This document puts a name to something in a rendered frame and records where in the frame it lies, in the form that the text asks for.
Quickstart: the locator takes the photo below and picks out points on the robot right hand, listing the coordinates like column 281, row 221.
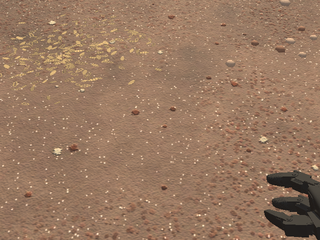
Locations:
column 308, row 221

